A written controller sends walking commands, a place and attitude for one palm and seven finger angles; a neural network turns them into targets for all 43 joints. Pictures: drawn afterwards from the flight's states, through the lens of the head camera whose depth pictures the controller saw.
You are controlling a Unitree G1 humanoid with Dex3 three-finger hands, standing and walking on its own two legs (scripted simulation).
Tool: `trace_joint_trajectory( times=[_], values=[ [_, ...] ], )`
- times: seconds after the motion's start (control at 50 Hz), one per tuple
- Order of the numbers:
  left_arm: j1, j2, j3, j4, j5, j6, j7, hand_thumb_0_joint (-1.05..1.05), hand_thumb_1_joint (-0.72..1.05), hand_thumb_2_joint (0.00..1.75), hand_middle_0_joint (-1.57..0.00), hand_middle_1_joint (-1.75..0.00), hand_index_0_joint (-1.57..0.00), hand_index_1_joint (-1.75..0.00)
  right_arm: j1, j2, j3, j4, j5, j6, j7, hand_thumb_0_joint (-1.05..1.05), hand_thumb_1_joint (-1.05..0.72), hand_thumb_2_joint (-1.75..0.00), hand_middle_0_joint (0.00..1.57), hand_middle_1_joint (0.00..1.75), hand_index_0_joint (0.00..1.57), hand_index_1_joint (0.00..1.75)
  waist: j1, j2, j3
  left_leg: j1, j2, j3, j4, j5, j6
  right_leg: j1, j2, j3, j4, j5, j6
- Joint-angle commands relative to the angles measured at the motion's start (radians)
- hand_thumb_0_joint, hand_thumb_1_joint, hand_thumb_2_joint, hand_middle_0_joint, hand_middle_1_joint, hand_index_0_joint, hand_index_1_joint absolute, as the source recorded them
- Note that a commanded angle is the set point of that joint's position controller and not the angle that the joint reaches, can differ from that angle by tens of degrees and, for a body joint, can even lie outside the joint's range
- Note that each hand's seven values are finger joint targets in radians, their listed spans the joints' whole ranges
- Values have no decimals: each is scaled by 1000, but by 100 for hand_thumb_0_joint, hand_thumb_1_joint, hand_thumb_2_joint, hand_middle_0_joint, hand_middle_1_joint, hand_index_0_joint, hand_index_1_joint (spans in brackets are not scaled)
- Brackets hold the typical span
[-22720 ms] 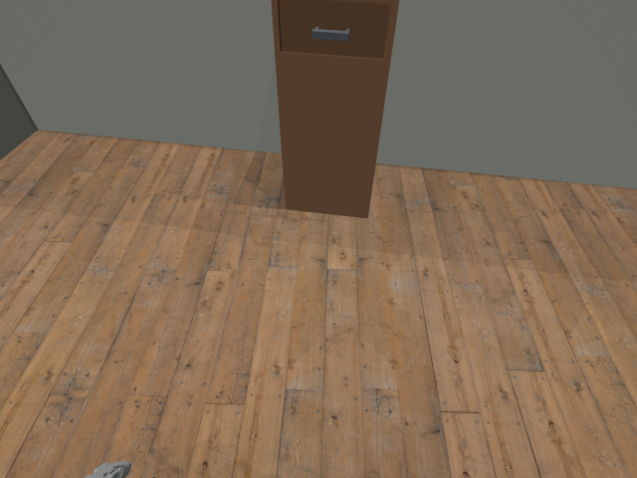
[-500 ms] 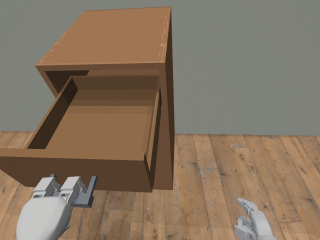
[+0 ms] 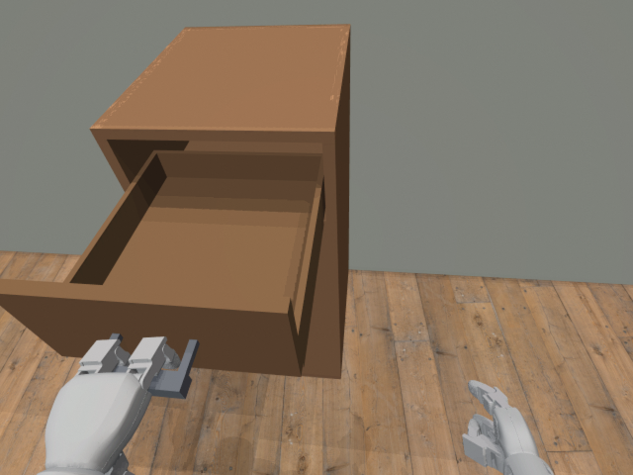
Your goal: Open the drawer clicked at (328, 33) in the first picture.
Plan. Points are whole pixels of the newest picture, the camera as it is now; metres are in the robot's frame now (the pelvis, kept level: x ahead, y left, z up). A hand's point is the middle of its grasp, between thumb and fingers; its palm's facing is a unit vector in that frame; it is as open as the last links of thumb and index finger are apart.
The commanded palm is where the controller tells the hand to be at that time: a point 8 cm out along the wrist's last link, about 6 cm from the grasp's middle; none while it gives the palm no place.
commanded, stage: lift the hand off the handle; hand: left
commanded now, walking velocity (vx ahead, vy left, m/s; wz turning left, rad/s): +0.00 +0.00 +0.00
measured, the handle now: (145, 363) +0.21 +0.24 +0.06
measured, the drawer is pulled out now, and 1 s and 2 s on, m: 0.30 0.30 0.30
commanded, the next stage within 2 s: draw the hand back to the body in 1.60 s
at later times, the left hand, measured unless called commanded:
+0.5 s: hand (132, 404) +0.17 +0.24 +0.05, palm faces +0.06 -0.10 -0.99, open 13.7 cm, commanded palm +0.14 +0.24 +0.12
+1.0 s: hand (105, 374) +0.17 +0.24 +0.12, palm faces +0.08 -0.10 -0.99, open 13.3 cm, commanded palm +0.14 +0.24 +0.19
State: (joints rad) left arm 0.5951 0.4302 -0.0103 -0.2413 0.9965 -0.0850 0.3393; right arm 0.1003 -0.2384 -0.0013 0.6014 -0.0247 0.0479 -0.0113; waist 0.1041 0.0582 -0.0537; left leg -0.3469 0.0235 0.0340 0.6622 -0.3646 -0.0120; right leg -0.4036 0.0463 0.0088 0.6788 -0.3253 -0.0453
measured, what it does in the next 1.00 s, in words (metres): stands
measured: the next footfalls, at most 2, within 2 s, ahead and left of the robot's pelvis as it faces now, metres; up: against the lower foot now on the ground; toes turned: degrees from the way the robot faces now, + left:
none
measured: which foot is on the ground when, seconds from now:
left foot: down 0.00-1.00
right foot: down 0.00-1.00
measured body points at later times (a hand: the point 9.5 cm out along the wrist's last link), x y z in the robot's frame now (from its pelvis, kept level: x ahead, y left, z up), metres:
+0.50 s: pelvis -0.01 +0.01 +0.00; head -0.01 -0.03 +0.45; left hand +0.16 +0.24 +0.11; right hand +0.22 -0.18 -0.10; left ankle -0.01 +0.13 -0.72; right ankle +0.02 -0.09 -0.72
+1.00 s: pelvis +0.00 +0.02 +0.02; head -0.02 -0.02 +0.46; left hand +0.16 +0.24 +0.17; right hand +0.24 -0.16 -0.07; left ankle -0.01 +0.13 -0.72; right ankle +0.02 -0.09 -0.72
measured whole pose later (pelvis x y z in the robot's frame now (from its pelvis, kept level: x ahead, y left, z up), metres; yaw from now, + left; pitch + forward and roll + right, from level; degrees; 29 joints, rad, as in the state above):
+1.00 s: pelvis +0.00 +0.02 +0.02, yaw +1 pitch -3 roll +0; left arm 0.46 0.47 -0.09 -0.46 0.93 0.10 0.09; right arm 0.09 -0.24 0.04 0.59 0.00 0.09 0.00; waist 0.14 0.12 -0.01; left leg -0.15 0.00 0.02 0.50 -0.29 0.01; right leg -0.18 0.02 0.00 0.48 -0.24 -0.02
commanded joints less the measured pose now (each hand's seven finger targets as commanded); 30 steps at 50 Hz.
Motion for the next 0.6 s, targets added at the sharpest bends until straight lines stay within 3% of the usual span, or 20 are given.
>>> trace_joint_trajectory(
  times=[0.0, 0.08, 0.12, 0.18, 0.2, 0.28, 0.32, 0.36, 0.38, 0.4, 0.46, 0.52, 0.56, 0.58],
  values=[
    [-58, 128, 156, -129, -1, 25, 47, 0, -50, 30, -30, -120, -30, -120, -133, -73, -37, -144, -11, -47, 1, 0, -90, -90, 20, 30, 20, 30, 5, -69, -71, 12, -59, -18, -53, 146, 31, 33, -37, 94, -163, 126, 11],
    [-43, 148, 177, -119, 17, 25, 67, 0, -50, 30, -30, -120, -30, -120, -129, -73, -40, -139, -13, -46, 0, 0, -90, -90, 20, 30, 20, 30, 19, -51, -123, 12, -60, -17, -53, 169, 25, 52, -35, 89, -140, 166, 8],
    [-82, 118, 137, -123, 19, 31, 66, 0, -50, 30, -30, -120, -30, -120, -131, -72, -43, -138, -12, -43, 1, 0, -90, -90, 20, 30, 20, 30, 5, -70, -115, 14, -59, -18, -49, 163, 28, 33, -35, 74, -135, 159, 9],
    [-160, 152, 159, -108, 27, 39, 68, 0, -50, 30, -30, -120, -30, -120, -140, -72, -43, -133, -12, -41, -9, 0, -90, -90, 20, 30, 20, 30, 0, -87, -104, 7, -60, -19, -53, 120, 30, 20, -37, 83, -157, 77, 13],
    [-153, 123, 134, -94, 26, 44, 67, 0, -50, 30, -30, -120, -30, -120, -145, -66, -43, -132, -9, -43, -10, 0, -90, -90, 20, 30, 20, 30, 0, -78, -97, 11, -60, -20, -54, 113, 31, 14, -36, 72, -157, 70, 11],
    [-236, 124, 114, -87, 33, 61, 61, 0, -50, 30, -30, -120, -30, -120, -140, -67, -40, -127, -7, -43, -14, 0, -90, -90, 20, 30, 20, 30, -12, -81, -102, 28, -54, -21, -62, 105, 31, 0, -32, 56, -159, 39, 14],
    [-254, 128, 103, -142, 31, 66, 55, 0, -50, 30, -30, -120, -30, -120, -148, -64, -38, -135, -6, -44, -15, 0, -90, -90, 20, 30, 20, 30, 1, -44, -139, 48, -55, -26, -73, 125, 32, 31, -31, 47, -152, 53, 9],
    [-240, 173, 138, -193, 29, 75, 51, 0, -50, 30, -30, -120, -30, -120, -157, -64, -36, -140, -6, -42, -18, 0, -90, -90, 20, 30, 20, 30, 17, -20, -168, 79, -54, -25, -83, 165, 27, 67, -27, 64, -163, 90, 4],
    [-224, 151, 115, -218, 28, 82, 46, 0, -50, 30, -30, -120, -30, -120, -149, -59, -30, -146, -7, -43, -13, 0, -90, -90, 20, 30, 20, 30, 15, -25, -174, 85, -53, -24, -82, 185, 29, 73, -32, 57, -155, 112, 6],
    [-208, 131, 99, -235, 10, 88, 36, 0, -50, 30, -30, -120, -30, -120, -160, -59, -28, -150, -1, -43, -13, 0, -90, -90, 20, 30, 20, 30, 15, -22, -160, 81, -52, -26, -90, 192, 29, 87, -31, 48, -157, 132, 7],
    [-223, 172, 132, -277, -2, 95, 18, 0, -50, 30, -30, -120, -30, -120, -169, -66, -21, -159, 0, -39, -14, 0, -90, -90, 20, 30, 20, 30, 11, -20, -107, 94, -46, -31, -107, 190, 27, 80, -27, 61, -192, 99, 7],
    [-207, 128, 82, -310, -5, 110, -9, 0, -50, 30, -30, -120, -30, -120, -169, -64, -14, -168, 1, -39, -4, 0, -90, -90, 20, 30, 20, 30, 10, -2, -79, 105, -43, -29, -124, 192, 32, 81, -30, 41, -199, 89, 10],
    [-207, 139, 93, -310, -14, 125, -30, 0, -50, 30, -30, -120, -30, -120, -180, -69, -12, -167, 7, -33, -1, 0, -90, -90, 20, 30, 20, 30, 11, -11, -74, 121, -38, -33, -141, 207, 27, 102, -23, 47, -215, 96, 9],
    [-219, 125, 67, -330, -13, 130, -41, 0, -50, 30, -30, -120, -30, -120, -171, -68, -9, -170, 6, -33, 5, 0, -90, -90, 20, 30, 20, 30, 5, -9, -69, 123, -38, -30, -144, 205, 30, 98, -30, 39, -213, 89, 13]
  ],
)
